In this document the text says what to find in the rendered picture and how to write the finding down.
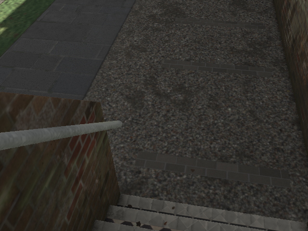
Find stairs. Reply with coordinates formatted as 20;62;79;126
92;194;308;231

